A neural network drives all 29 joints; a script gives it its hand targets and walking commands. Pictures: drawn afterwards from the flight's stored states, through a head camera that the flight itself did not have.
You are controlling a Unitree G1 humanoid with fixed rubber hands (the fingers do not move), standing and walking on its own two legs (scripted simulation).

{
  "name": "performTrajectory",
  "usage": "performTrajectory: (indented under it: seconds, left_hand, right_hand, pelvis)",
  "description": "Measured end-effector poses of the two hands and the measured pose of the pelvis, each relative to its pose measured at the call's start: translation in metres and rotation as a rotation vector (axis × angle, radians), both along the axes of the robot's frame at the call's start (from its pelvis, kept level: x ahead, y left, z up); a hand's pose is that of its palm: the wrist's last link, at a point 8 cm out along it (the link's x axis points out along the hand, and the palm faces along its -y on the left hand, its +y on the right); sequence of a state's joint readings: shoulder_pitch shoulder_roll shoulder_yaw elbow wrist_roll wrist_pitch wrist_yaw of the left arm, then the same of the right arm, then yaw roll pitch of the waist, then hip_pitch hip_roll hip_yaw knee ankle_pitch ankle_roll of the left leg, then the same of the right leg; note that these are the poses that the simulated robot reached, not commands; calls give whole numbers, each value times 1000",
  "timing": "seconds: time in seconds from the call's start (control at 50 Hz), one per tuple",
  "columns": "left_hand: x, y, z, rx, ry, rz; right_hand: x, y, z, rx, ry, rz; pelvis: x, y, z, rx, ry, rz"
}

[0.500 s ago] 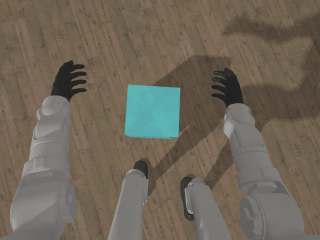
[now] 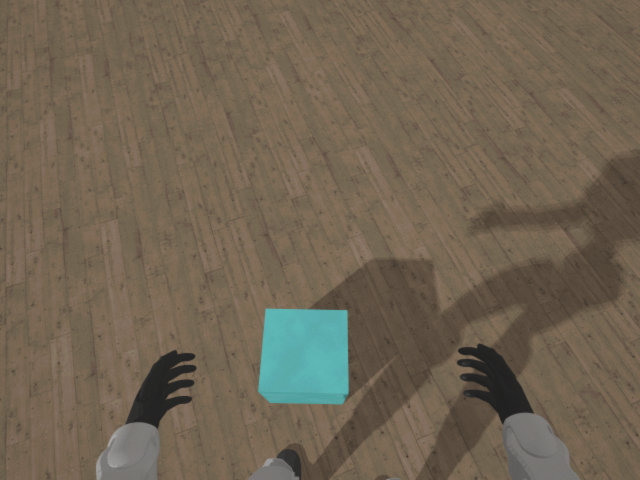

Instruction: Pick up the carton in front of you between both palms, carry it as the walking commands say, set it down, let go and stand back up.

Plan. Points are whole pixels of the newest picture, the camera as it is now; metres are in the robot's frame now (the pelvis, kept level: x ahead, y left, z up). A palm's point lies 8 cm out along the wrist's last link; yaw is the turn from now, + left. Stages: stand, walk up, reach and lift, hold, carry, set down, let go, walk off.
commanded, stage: let go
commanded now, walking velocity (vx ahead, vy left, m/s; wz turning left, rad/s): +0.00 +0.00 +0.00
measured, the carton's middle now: (306, 359) +0.39 +0.05 -0.63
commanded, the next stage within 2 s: stand in 0.58 s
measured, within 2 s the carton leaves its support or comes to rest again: neither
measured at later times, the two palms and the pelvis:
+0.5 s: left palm (153, 453) +0.18 +0.21 -0.05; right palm (559, 434) +0.19 -0.25 -0.05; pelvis +0.02 -0.02 +0.02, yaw +0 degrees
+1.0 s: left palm (95, 475) +0.16 +0.29 -0.08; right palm (592, 458) +0.16 -0.29 -0.07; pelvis +0.03 +0.00 +0.01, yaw -1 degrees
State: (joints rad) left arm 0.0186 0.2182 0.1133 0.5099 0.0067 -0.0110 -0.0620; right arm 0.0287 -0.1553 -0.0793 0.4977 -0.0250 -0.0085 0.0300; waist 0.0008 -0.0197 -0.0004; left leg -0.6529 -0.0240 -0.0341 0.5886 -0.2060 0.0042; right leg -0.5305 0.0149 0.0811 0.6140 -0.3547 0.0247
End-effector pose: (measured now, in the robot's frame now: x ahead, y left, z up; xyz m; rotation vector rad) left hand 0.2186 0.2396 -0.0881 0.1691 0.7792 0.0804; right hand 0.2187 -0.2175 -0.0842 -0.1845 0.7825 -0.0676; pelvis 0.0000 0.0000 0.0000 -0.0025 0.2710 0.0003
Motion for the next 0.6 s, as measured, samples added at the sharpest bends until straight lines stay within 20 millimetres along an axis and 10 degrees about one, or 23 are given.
performTrajectory:
  seconds: [0.22,0.6]
  left_hand:
    - [-46,-27,34,0,9,-10]
    - [-40,-20,34,15,24,-9]
  right_hand:
    - [-44,-36,35,1,-11,-9]
    - [-31,-30,37,-25,17,-1]
  pelvis:
    - [13,-21,18,22,-232,-4]
    - [22,-16,17,21,-324,-7]
